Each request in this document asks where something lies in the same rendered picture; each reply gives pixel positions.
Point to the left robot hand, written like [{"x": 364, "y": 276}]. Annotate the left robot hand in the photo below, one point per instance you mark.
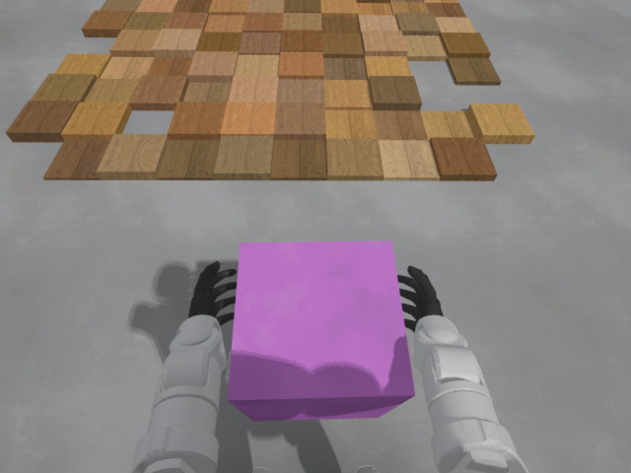
[{"x": 203, "y": 301}]

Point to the robot left forearm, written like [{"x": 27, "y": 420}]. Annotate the robot left forearm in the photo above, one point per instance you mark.
[{"x": 181, "y": 432}]

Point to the right robot hand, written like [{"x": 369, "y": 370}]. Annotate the right robot hand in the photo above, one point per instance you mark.
[{"x": 425, "y": 297}]

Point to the carton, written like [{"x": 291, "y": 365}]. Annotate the carton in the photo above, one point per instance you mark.
[{"x": 318, "y": 332}]

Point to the robot right forearm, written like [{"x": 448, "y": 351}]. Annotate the robot right forearm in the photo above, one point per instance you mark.
[{"x": 467, "y": 433}]

